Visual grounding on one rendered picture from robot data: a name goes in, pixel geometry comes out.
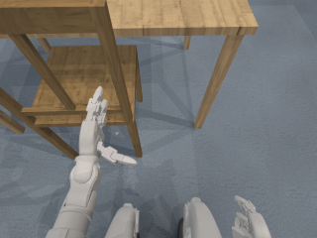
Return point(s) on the right robot thigh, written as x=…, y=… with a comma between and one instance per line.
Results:
x=198, y=217

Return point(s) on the table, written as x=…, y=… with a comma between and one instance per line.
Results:
x=164, y=18

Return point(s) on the robot left hand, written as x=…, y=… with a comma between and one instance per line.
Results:
x=91, y=132

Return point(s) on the left robot forearm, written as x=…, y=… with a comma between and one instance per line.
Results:
x=78, y=207

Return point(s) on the robot right hand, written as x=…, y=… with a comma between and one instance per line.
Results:
x=254, y=224

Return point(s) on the robot right shin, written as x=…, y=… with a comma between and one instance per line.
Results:
x=186, y=232

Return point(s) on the chair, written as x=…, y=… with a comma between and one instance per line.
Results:
x=73, y=73

